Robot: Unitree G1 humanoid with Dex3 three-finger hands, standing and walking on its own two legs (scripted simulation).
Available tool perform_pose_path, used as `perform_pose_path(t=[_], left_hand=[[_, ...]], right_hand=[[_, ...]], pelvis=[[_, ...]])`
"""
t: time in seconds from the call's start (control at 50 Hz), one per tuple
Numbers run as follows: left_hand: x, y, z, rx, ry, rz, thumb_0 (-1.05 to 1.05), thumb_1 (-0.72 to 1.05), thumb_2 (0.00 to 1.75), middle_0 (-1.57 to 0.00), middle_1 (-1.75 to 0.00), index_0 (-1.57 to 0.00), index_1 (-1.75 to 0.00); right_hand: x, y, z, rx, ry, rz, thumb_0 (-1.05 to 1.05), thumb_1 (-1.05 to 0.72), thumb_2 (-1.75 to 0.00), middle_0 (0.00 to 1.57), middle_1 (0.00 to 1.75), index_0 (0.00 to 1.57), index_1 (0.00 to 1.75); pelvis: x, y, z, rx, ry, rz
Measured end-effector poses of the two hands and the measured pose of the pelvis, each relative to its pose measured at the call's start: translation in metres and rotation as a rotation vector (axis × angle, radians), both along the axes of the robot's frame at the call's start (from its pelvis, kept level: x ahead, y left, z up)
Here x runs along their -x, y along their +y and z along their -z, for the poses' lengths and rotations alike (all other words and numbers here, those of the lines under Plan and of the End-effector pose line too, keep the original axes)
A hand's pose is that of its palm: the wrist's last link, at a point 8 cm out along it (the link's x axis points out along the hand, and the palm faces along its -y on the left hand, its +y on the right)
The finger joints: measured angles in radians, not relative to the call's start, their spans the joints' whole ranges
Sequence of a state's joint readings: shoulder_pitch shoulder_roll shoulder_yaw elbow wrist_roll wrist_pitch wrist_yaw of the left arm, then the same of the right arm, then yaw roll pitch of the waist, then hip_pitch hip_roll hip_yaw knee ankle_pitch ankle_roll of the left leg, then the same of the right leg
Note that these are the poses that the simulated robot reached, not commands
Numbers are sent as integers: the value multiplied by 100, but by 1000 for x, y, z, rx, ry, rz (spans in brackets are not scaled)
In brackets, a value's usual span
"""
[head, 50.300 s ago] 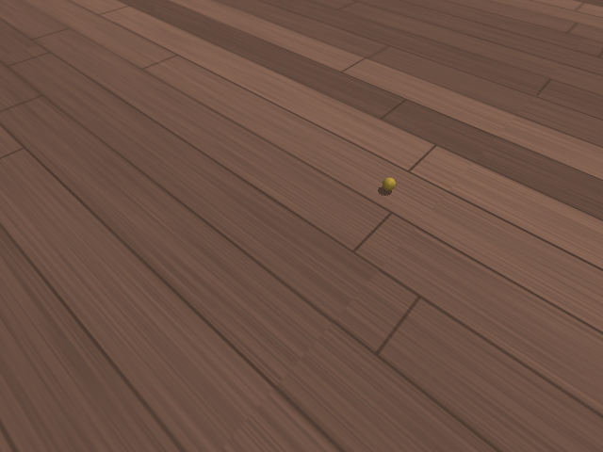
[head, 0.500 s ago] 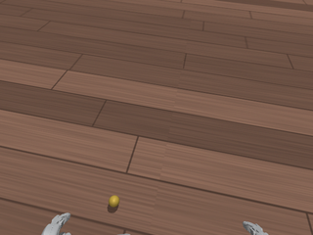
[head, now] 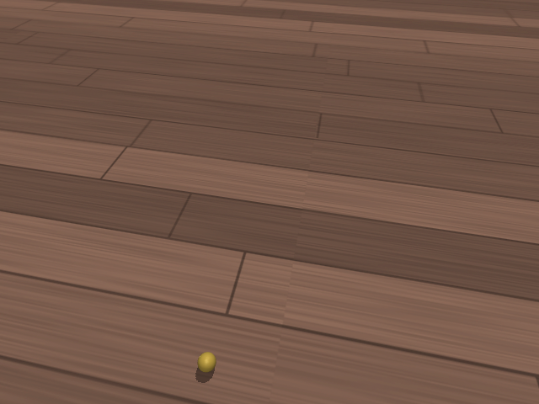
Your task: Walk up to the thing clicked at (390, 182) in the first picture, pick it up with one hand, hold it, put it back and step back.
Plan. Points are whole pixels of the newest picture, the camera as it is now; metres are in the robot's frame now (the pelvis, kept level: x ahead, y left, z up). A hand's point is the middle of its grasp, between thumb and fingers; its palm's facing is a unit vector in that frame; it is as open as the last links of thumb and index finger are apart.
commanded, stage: stand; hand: left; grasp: from above
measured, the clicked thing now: (206, 362) +0.41 +0.23 -0.75
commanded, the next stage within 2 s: step back in 1.76 s
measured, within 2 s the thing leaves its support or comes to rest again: neither
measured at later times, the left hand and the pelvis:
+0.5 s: hand out of the picture +0.06 +0.21 -0.16, palm faces +0.01 -0.95 -0.31, open 7.4 cm; pelvis +0.01 -0.02 +0.00, yaw +0 degrees
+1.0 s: hand out of the picture +0.08 +0.19 -0.17, palm faces -0.01 -0.96 -0.28, open 7.4 cm; pelvis +0.03 -0.02 +0.00, yaw -1 degrees
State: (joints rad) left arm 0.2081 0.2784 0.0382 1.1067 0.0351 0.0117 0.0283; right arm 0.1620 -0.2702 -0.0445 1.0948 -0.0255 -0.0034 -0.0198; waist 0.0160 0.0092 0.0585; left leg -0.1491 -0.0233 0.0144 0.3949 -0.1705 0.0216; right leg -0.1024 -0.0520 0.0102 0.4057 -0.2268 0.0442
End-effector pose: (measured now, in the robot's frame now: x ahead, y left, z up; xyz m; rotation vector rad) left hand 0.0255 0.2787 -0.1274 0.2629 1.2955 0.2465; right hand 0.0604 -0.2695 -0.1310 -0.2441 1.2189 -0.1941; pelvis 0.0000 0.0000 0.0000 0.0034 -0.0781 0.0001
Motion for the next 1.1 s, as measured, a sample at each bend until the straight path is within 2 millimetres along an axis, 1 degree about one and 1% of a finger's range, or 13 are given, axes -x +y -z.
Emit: perform_pose_path(t=[0.1, 0.22, 0.32, 0.4, 0.6, 0.7, 0.88, 1.1], left_hand=[[4, -3, -2, -6, 11, 1, 1, 90, 89, -20, -30, -20, -30], [4, -9, -2, -5, 24, 4, 1, 90, 89, -20, -30, -20, -30], [-1, -16, -1, 3, 31, 7, 1, 90, 89, -20, -30, -20, -30], [-10, -21, -1, 11, 26, 12, 1, 90, 89, -20, -30, -20, -30], [-41, -34, 0, 34, -12, 31, 1, 90, 89, -20, -30, -20, -30], [-49, -39, 1, 46, -18, 39, 1, 90, 89, -20, -30, -20, -30], [-48, -42, 4, 56, 4, 40, 1, 90, 89, -20, -30, -20, -30], [-46, -32, 3, 42, 20, 40, 1, 90, 89, -20, -30, -20, -30]], right_hand=[[5, -9, 0, 2, 16, 5, 1, -91, -90, 20, 30, 20, 30], [10, -19, 1, 7, 40, 7, 1, -91, -90, 20, 30, 20, 30], [11, -25, 1, 9, 57, 11, 1, -91, -90, 20, 30, 20, 30], [9, -27, 1, 8, 64, 13, 1, -91, -90, 20, 30, 20, 30], [-1, -21, 2, -8, 60, 15, 1, -91, -90, 20, 30, 20, 30], [-4, -16, 3, -20, 58, 20, 1, -91, -90, 20, 30, 20, 30], [-4, -13, 3, -25, 68, 36, 0, -91, -90, 20, 30, 20, 30], [-3, -16, 1, -10, 74, 42, 1, -91, -90, 20, 30, 20, 30]], pelvis=[[2, -5, -1, 3, 1, -3], [1, -11, -1, 4, 9, -4], [-3, -16, -2, 5, 14, -1], [-7, -18, -2, 5, 16, 1], [-17, -21, -3, 4, 18, 9], [-20, -21, -4, 2, 22, 13], [-24, -21, -4, 3, 27, 21], [-26, -18, -4, 2, 30, 24]])
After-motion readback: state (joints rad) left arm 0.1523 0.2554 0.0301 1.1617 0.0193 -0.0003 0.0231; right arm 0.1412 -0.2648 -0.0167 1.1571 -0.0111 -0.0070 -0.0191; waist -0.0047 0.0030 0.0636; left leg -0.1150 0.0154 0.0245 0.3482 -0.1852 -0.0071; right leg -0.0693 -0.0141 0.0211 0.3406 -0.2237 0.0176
